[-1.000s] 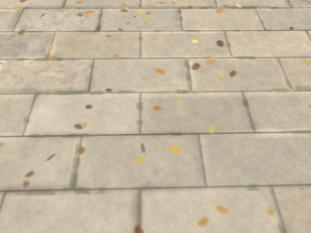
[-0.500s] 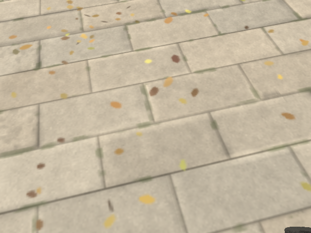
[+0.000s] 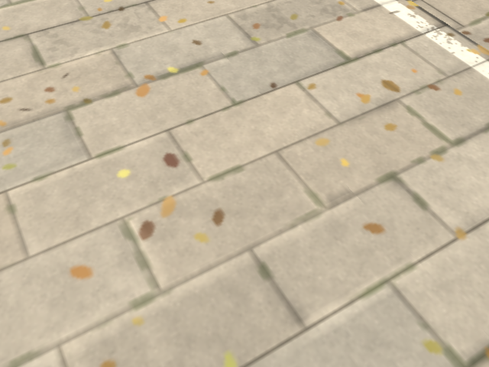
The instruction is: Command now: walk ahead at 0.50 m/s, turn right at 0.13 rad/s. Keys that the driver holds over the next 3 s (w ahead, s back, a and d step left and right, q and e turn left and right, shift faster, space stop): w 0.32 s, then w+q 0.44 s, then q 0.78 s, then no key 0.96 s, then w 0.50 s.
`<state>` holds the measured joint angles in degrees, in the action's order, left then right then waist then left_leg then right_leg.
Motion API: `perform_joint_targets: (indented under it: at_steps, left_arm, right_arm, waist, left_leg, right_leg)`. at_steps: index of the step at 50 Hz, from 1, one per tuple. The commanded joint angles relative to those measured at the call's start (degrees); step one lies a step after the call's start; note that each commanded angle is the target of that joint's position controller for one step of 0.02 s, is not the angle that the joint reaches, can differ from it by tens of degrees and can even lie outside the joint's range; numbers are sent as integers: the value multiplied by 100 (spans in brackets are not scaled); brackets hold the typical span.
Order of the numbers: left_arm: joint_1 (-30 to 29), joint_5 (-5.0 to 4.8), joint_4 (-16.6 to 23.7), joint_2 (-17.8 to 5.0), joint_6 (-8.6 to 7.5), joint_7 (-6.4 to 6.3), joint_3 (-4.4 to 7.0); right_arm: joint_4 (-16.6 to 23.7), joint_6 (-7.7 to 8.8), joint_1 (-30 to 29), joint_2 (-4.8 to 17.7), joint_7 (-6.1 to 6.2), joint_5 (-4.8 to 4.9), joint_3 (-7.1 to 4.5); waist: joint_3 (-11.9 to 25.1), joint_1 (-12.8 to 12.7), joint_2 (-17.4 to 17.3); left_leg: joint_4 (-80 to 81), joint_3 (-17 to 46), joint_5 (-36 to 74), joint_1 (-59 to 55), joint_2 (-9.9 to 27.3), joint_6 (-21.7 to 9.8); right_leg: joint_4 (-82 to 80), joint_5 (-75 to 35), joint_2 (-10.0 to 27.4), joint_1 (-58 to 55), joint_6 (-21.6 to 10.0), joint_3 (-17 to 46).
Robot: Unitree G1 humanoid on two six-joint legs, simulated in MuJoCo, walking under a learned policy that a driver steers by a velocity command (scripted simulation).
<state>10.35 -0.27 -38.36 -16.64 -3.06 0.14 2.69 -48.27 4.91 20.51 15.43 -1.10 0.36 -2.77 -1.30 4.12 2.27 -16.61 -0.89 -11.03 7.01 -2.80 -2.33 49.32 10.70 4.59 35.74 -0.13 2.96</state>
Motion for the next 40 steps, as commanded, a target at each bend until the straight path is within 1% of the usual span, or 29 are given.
perform_joint_targets:
  at_steps: [1, 4, 6, 7, 8, 9, 10, 11, 12, 13, 14, 15, 16, 17, 18, 19, 20, 23, 26, 29, 32, 33, 34, 35, 36, 37, 38, 39, 40]
  left_arm:
    - [-507, -13, 455, -142, -134, 64, -20]
    - [-968, -73, 573, -200, -161, 132, -11]
    - [-1151, -87, 657, -275, -178, 179, 12]
    - [-1143, -85, 668, -332, -188, 198, 33]
    - [-970, -76, 629, -419, -196, 202, 73]
    - [-509, -45, 495, -558, -196, 185, 157]
    - [292, -15, 251, -818, -182, 138, 295]
    - [1364, 51, 80, -1273, -143, 65, 418]
    - [1499, 27, -21, -1599, -106, 94, 465]
    - [1449, -33, 10, -1035, -107, 107, 321]
    - [1080, -43, 24, -873, -127, 106, 246]
    - [731, -6, 53, -778, -139, 116, 208]
    - [477, 34, 62, -647, -152, 138, 174]
    - [323, 86, 60, -547, -181, 136, 147]
    - [253, 80, 26, -501, -221, 137, 151]
    - [237, 59, -40, -507, -273, 133, 161]
    - [246, 66, -112, -563, -315, 120, 183]
    - [382, 121, -318, -668, -353, 57, 225]
    - [407, 98, -434, -750, -347, 11, 227]
    - [717, 51, -650, -852, -298, -25, 254]
    - [915, -12, -826, -917, -163, -47, 288]
    - [908, -29, -849, -956, -108, -65, 303]
    - [845, -34, -837, -1025, -57, -93, 321]
    - [800, -37, -815, -1115, -7, -132, 347]
    - [750, -29, -789, -1170, 54, -174, 361]
    - [693, -31, -747, -1139, 90, -219, 338]
    - [849, 102, -601, -899, 30, -241, 228]
    - [1262, 164, -368, -205, -149, -122, 3]
    - [770, 20, -354, -822, -361, -10, 126]
  right_arm:
    - [371, 65, -314, 1045, 42, 68, -221]
    - [194, -2, 50, 1107, 42, 109, -221]
    - [102, -66, 166, 1153, 54, 128, -231]
    - [68, -101, 179, 1195, 67, 133, -243]
    - [53, -135, 146, 1248, 82, 135, -256]
    - [58, -161, 61, 1260, 98, 149, -251]
    - [76, -167, 83, 1127, 111, 115, -194]
    - [268, -138, 54, 794, 126, -60, -46]
    - [355, -25, 693, 236, 99, -24, 117]
    - [306, 60, 297, 871, 67, 90, -28]
    - [474, 116, -196, 1057, 36, 186, -97]
    - [496, 127, -425, 983, 53, 144, -84]
    - [505, 110, -519, 931, 59, 51, -101]
    - [463, 52, -375, 841, 41, 58, -101]
    - [405, -18, -260, 722, 33, 83, -82]
    - [375, -90, -224, 620, 37, 92, -67]
    - [405, -146, -320, 573, 49, 91, -59]
    - [547, -187, -760, 522, 51, 74, -59]
    - [673, -139, -1210, 441, -27, 67, -26]
    - [915, -121, -1763, 345, -114, 68, 28]
    - [1176, -126, -2099, 375, -219, 70, 26]
    - [1254, -128, -2130, 407, -258, 68, 12]
    - [1305, -135, -2055, 472, -288, 65, -21]
    - [1313, -154, -1848, 576, -297, 57, -79]
    - [1229, -176, -1322, 750, -288, 58, -185]
    - [1023, -192, -429, 1039, -226, 79, -362]
    - [883, -260, 436, 1565, -96, 93, -538]
    - [1076, -241, 49, 1882, -75, 99, -555]
    - [1176, -223, 89, 1411, -82, 43, -415]
  waist:
    - [-40, -45, -663]
    - [-124, 107, -677]
    - [-188, 78, -708]
    - [-174, 13, -733]
    - [-77, -139, -760]
    - [196, -446, -718]
    - [733, -816, -610]
    - [1629, -1211, 114]
    - [2196, -829, 1576]
    - [1821, -1050, 879]
    - [1068, -978, 649]
    - [697, -819, 257]
    - [416, -665, 152]
    - [388, -475, 287]
    - [375, -389, 320]
    - [317, -332, 293]
    - [201, -319, 240]
    - [-28, -422, 63]
    - [-148, -579, 37]
    - [-311, -815, -70]
    - [-381, -882, -69]
    - [-355, -840, -23]
    - [-240, -740, 68]
    - [-15, -596, 204]
    - [329, -290, 274]
    - [798, 193, 140]
    - [1435, 455, -651]
    - [2031, -168, -1941]
    - [2289, 225, -1128]
  left_leg:
    - [840, 824, 1164, 131, 1343, -930]
    - [752, 774, 1182, -99, 1473, -855]
    - [601, 826, 1326, -423, 1642, -777]
    - [479, 836, 1529, -572, 1711, -725]
    - [237, 790, 2023, -658, 1722, -658]
    - [-335, 586, 2864, -616, 1577, -540]
    - [-1339, 338, 3210, -267, 1296, -381]
    - [-3176, 75, 1660, 895, 965, -142]
    - [-4896, 149, -2012, 2925, 37, 144]
    - [-5477, 713, -2176, 3564, 337, 91]
    - [-5481, 602, -1633, 3837, 585, 27]
    - [-5258, 478, -1136, 3651, 804, 53]
    - [-4967, 460, -824, 3472, 934, 106]
    - [-4844, 516, -610, 3139, 1057, 147]
    - [-4746, 514, -499, 2941, 1086, 196]
    - [-4658, 502, -407, 2884, 1093, 248]
    - [-4526, 540, -228, 2962, 1090, 299]
    - [-3749, 721, 650, 3269, 1006, 376]
    - [-2724, 506, 1585, 3034, 869, 316]
    - [-2124, 306, 1815, 3071, 800, 201]
    - [-1813, 146, 1281, 3363, 718, 15]
    - [-1759, 34, 983, 3340, 652, -66]
    - [-1735, -137, 672, 3110, 510, -165]
    - [-1787, -340, 352, 2709, 309, -271]
    - [-1772, -490, 170, 2001, 78, -406]
    - [-1454, -441, 459, 673, -112, -620]
    - [-1425, 1068, 703, -1153, 836, -1023]
    - [-625, 4398, 409, -2863, 2218, -2257]
    - [-313, 4424, 869, -2899, 2233, -2102]
  right_leg:
    - [-1035, -927, -11, -207, 61, -123]
    - [-1562, -1221, -140, -422, 35, -198]
    - [-1818, -971, -189, -434, -90, -190]
    - [-1930, -793, -222, -544, -167, -209]
    - [-2056, -654, -299, -871, -256, -279]
    - [-2268, -663, -431, -1608, -390, -414]
    - [-2281, -699, -421, -2827, -564, -406]
    - [-2076, -878, 749, -4527, -978, 903]
    - [-2746, 433, 1794, -5889, -1794, 3410]
    - [-3097, 1181, 1649, -5584, -1638, 3589]
    - [-3212, 908, 1458, -4925, -1457, 2808]
    - [-3338, 260, 1217, -4232, -1378, 2243]
    - [-3509, -279, 1027, -3682, -1359, 1851]
    - [-3669, -595, 932, -3322, -1333, 1534]
    - [-3838, -739, 879, -3092, -1347, 1299]
    - [-3969, -921, 866, -2906, -1366, 1042]
    - [-4090, -1049, 871, -2777, -1372, 812]
    - [-4257, -1304, 829, -2791, -1274, 217]
    - [-4340, -1435, 682, -2810, -1061, -391]
    - [-4315, -1502, 830, -3233, -985, -659]
    - [-3955, -2027, 1043, -4004, -883, -806]
    - [-3738, -2520, 1093, -4200, -826, -868]
    - [-3415, -3427, 1099, -4314, -750, -965]
    - [-2956, -4492, 1085, -4388, -673, -1059]
    - [-2171, -5297, 1015, -4321, -579, -1174]
    - [-966, -5199, 799, -3778, -392, -1336]
    - [868, -3119, 493, -2289, -161, -1377]
    - [2993, 2042, -927, 127, 254, -702]
    - [3319, 2196, -628, 584, 137, 407]
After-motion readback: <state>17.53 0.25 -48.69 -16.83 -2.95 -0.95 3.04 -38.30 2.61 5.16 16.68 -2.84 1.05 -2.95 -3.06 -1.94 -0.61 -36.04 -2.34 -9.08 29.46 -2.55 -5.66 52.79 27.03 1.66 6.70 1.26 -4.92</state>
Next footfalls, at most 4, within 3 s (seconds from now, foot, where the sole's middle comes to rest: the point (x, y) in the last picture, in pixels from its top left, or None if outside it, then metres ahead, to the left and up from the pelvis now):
0.20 right None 0.28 -0.15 -0.78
0.74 left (200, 336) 0.57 0.10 -0.78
1.20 right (242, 264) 0.79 -0.03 -0.78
1.62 left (182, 332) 0.59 0.15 -0.78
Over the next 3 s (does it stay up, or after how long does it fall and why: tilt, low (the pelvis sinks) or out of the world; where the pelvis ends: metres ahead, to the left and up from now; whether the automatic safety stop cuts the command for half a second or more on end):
stays up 0.74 0.11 -0.01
